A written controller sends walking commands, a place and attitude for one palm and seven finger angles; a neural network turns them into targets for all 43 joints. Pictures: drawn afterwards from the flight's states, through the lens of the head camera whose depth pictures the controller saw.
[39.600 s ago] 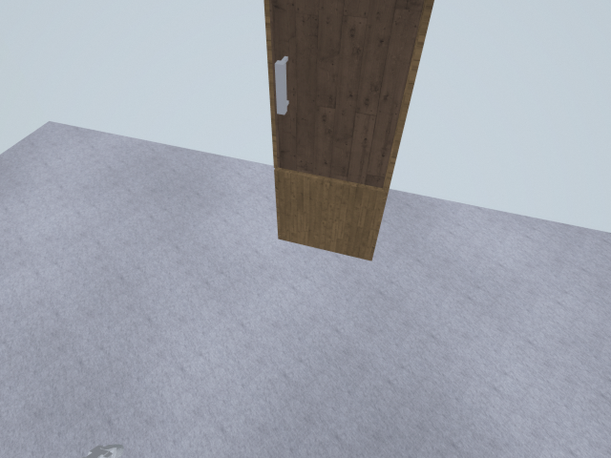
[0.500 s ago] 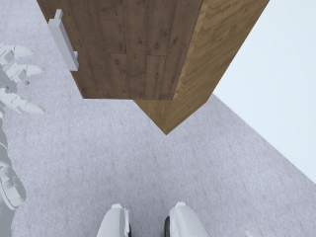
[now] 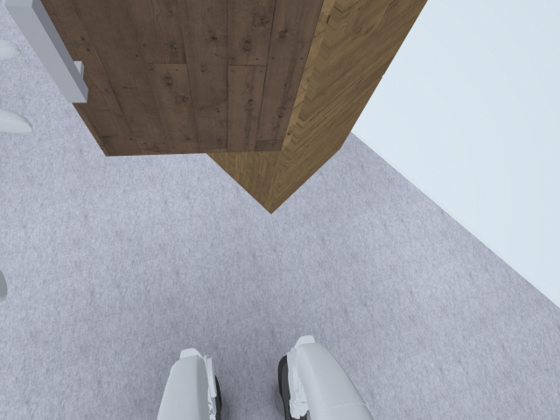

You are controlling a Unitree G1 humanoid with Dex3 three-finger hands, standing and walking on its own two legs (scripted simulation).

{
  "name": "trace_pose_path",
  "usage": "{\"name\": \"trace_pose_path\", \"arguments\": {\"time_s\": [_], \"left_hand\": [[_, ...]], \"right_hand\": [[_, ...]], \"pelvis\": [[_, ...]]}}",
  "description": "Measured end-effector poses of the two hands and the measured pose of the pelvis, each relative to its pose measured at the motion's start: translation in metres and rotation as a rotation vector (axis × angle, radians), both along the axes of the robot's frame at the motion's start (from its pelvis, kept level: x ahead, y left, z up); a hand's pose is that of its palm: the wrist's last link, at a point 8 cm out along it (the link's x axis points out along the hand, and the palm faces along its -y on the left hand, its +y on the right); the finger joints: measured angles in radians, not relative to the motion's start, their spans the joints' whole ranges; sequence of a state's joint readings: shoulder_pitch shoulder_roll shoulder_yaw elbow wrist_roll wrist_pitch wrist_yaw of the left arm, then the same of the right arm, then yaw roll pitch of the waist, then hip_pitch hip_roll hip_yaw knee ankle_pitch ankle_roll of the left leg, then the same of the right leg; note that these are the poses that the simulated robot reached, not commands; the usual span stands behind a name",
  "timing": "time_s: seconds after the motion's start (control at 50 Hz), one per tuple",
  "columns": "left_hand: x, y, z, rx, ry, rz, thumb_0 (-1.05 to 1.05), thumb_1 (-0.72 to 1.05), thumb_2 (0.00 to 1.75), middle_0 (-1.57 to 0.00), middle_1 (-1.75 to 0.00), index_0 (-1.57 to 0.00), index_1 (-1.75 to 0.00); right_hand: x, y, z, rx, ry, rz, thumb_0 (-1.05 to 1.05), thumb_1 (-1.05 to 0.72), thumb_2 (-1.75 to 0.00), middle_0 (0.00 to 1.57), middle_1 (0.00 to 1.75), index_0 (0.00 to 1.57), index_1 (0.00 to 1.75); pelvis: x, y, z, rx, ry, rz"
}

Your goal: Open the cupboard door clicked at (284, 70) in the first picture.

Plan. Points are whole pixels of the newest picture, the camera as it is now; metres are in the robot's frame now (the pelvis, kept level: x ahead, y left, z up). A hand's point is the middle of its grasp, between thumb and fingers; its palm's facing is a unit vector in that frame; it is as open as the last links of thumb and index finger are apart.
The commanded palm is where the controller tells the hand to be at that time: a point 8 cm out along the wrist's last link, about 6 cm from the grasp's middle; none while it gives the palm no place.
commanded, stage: move the hooked fingers beside the handle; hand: left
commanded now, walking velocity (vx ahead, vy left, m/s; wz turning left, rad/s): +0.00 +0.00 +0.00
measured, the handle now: (55, 41) +0.60 +0.23 +0.07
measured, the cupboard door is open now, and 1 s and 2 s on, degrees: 50 50 50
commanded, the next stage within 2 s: slide the fingers in behind the handle in 0.84 s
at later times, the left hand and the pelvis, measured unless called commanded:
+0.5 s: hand out of the picture +0.54 +0.30 +0.09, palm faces +0.01 -1.00 -0.03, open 14.0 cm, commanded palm +0.53 +0.32 +0.07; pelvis +0.01 +0.00 +0.00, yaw -1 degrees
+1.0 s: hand out of the picture +0.54 +0.30 +0.08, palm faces +0.02 -1.00 -0.04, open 14.0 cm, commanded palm +0.53 +0.32 +0.07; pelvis +0.01 +0.01 +0.00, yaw -1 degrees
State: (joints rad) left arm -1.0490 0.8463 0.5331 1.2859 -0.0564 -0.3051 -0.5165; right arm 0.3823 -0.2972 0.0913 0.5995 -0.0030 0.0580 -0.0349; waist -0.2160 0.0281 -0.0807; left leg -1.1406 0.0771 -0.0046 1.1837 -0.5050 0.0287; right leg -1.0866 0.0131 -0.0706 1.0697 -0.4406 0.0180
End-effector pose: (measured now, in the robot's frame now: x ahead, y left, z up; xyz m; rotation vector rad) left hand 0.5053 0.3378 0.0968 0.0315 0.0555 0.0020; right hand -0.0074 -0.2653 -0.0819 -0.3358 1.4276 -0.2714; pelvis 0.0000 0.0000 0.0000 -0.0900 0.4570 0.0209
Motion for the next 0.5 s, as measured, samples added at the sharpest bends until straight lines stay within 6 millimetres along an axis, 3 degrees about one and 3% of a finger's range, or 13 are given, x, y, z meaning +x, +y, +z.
{"name": "trace_pose_path", "arguments": {"time_s": [0.14, 0.26, 0.34, 0.5], "left_hand": [[0.016, 0.001, -0.001, 0.003, -0.016, 0.001, -0.02, -0.49, 0.3, -0.3, -1.2, -0.3, -1.2], [0.015, 0.004, -0.011, 0.006, 0.015, -0.005, -0.02, -0.49, 0.3, -0.3, -1.2, -0.3, -1.2], [0.01, 0.007, -0.015, 0.008, 0.017, 0.004, -0.02, -0.49, 0.3, -0.3, -1.2, -0.3, -1.2], [0.009, 0.011, -0.004, -0.003, -0.018, 0.012, -0.02, -0.5, 0.3, -0.3, -1.2, -0.3, -1.2]], "right_hand": [[-0.012, 0.004, -0.001, -0.001, 0.046, -0.019, 0.01, -0.9, -0.9, 0.2, 0.3, 0.2, 0.3], [-0.015, 0.009, 0.001, 0.012, 0.07, -0.036, 0.01, -0.9, -0.9, 0.2, 0.3, 0.2, 0.3], [-0.011, 0.011, 0.002, 0.021, 0.075, -0.033, 0.01, -0.9, -0.9, 0.2, 0.3, 0.2, 0.3], [0.005, 0.008, 0.007, 0.01, 0.045, -0.014, 0.01, -0.9, -0.9, 0.2, 0.3, 0.2, 0.3]], "pelvis": [[0.001, 0.002, -0.004, -0.007, 0.031, -0.008], [0.004, 0.003, -0.002, -0.008, 0.036, -0.015], [0.007, 0.004, 0.0, -0.009, 0.033, -0.015], [0.011, 0.004, 0.004, -0.016, 0.02, -0.002]]}}
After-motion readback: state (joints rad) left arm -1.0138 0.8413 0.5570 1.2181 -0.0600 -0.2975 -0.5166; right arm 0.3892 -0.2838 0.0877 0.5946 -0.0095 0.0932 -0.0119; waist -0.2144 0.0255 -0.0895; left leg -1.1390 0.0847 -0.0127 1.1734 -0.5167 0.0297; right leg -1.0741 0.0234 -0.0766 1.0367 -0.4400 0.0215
